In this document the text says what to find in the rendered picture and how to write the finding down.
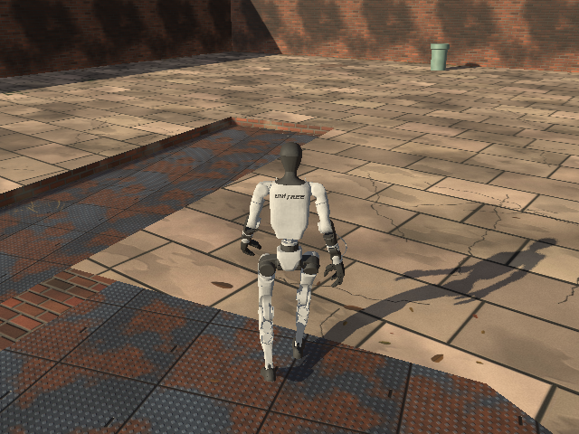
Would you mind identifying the right robot forearm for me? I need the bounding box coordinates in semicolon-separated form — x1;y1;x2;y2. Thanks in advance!
323;220;343;265

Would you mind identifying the robot left shin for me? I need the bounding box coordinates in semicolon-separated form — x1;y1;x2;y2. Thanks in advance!
258;307;274;370

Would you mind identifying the robot right upper arm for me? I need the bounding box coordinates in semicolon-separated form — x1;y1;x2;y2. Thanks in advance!
309;182;332;234

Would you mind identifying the robot left hand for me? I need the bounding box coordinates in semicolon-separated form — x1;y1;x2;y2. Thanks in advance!
241;240;261;256

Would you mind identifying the robot right hand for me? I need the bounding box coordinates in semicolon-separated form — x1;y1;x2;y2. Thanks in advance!
324;261;345;288

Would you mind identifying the right robot foot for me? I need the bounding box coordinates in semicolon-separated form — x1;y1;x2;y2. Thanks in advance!
292;337;305;359

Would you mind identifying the left robot forearm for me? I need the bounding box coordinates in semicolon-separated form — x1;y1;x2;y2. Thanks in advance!
241;215;256;243

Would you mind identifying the robot left upper arm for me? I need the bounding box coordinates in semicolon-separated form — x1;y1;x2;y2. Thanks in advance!
246;181;272;229

